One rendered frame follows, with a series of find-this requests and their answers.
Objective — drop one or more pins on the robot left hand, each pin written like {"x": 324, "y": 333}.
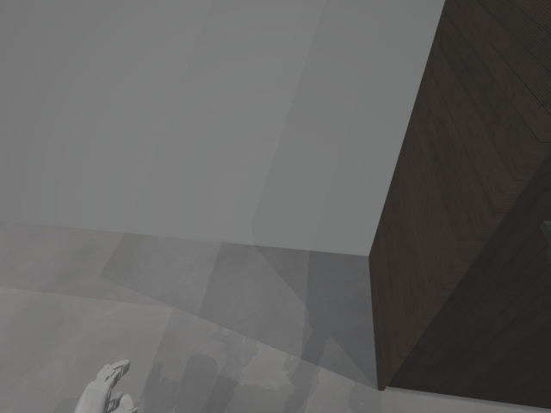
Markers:
{"x": 97, "y": 398}

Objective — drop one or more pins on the wardrobe door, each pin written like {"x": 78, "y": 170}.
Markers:
{"x": 491, "y": 339}

